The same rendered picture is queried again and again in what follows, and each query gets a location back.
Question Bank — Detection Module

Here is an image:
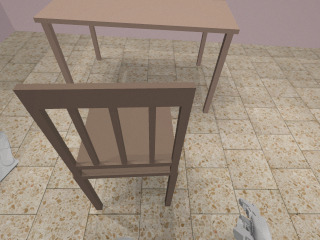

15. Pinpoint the robot left hand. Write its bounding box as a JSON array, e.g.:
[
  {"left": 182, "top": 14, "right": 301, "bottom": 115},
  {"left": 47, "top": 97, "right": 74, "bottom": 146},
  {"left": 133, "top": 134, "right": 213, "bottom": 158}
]
[{"left": 0, "top": 131, "right": 19, "bottom": 183}]

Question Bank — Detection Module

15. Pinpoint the chair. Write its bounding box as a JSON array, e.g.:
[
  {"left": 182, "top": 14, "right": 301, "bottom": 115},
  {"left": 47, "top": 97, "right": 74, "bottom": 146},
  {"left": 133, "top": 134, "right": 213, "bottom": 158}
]
[{"left": 13, "top": 82, "right": 196, "bottom": 210}]

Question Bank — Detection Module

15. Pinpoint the robot right hand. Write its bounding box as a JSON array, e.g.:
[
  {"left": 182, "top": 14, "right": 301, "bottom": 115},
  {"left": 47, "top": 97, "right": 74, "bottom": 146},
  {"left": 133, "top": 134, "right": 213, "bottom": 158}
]
[{"left": 233, "top": 198, "right": 272, "bottom": 240}]

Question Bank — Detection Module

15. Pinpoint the table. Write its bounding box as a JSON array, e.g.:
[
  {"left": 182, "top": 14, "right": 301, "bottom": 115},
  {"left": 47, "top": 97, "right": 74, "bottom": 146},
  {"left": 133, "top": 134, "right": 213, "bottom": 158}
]
[{"left": 33, "top": 0, "right": 240, "bottom": 114}]

